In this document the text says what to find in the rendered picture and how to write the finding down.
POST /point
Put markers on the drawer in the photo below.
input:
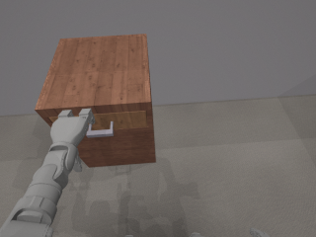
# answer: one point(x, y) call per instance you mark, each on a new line
point(121, 120)

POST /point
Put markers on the handle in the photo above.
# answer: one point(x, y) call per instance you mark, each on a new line
point(100, 133)

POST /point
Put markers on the left robot hand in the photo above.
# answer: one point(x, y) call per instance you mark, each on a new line
point(70, 129)

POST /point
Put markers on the left robot forearm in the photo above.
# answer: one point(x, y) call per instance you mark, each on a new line
point(38, 205)

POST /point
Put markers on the cabinet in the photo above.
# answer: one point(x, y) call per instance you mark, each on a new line
point(108, 74)

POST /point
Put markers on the robot left upper arm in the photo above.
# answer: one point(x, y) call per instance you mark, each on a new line
point(17, 228)

